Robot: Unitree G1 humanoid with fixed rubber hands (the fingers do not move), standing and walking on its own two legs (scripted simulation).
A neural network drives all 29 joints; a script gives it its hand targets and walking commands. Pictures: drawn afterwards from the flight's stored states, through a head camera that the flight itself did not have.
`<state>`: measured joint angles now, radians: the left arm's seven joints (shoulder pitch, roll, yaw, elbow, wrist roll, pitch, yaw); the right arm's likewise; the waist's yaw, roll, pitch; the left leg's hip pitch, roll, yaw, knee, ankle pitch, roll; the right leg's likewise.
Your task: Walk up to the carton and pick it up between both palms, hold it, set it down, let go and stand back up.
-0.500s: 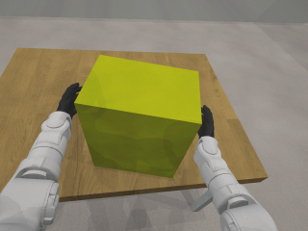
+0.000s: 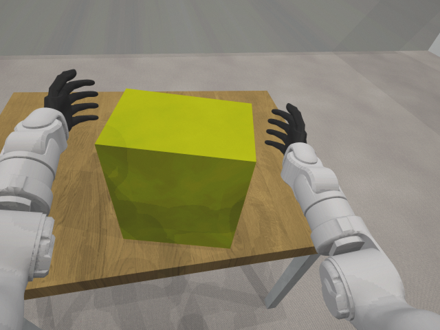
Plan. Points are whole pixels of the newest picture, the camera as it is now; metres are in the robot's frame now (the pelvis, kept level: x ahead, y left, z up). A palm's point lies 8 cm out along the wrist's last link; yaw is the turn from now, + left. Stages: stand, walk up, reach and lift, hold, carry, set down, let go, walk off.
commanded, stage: set down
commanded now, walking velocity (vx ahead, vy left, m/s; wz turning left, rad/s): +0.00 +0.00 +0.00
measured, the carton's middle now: (182, 175) +0.44 +0.01 +0.04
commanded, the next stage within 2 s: none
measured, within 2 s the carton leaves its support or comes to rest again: neither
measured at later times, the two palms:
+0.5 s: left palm (40, 91) +0.46 +0.23 +0.23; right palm (313, 130) +0.38 -0.21 +0.20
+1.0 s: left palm (24, 141) +0.40 +0.26 +0.18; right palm (313, 171) +0.33 -0.20 +0.16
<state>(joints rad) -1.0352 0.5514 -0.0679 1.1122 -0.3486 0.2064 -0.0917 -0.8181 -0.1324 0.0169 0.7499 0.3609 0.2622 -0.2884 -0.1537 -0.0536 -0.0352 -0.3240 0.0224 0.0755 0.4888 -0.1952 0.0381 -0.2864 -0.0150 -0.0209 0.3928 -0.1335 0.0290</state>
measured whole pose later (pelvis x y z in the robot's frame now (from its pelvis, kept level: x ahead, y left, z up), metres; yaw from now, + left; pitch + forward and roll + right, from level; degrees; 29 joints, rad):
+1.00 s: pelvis +0.03 +0.01 +0.01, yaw -2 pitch -6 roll -1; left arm -0.52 0.52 0.19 0.27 -0.26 0.62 -0.15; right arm -0.29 -0.22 -0.03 -0.02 0.42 0.55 -0.31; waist -0.06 -0.05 0.06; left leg -0.06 0.01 0.10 0.36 -0.20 0.04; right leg -0.04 -0.01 0.03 0.27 -0.13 0.04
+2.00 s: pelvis +0.06 +0.00 +0.00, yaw -2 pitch -4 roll -1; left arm 0.34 0.46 0.08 0.00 -0.32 0.01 -0.15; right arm 0.53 -0.04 0.05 -0.21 0.21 0.07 -0.26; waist 0.07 -0.02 0.09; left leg -0.08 0.02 0.07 0.43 -0.28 0.03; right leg -0.06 0.01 0.05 0.34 -0.20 0.02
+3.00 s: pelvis +0.06 -0.01 +0.00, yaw +1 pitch -7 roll -1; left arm 0.35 0.35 -0.01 0.28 -0.13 -0.02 -0.07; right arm 0.38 -0.09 0.00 0.34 0.08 -0.16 -0.09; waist 0.05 -0.01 0.12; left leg -0.03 0.01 0.03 0.41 -0.27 0.02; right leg 0.00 0.00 0.02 0.34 -0.22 0.02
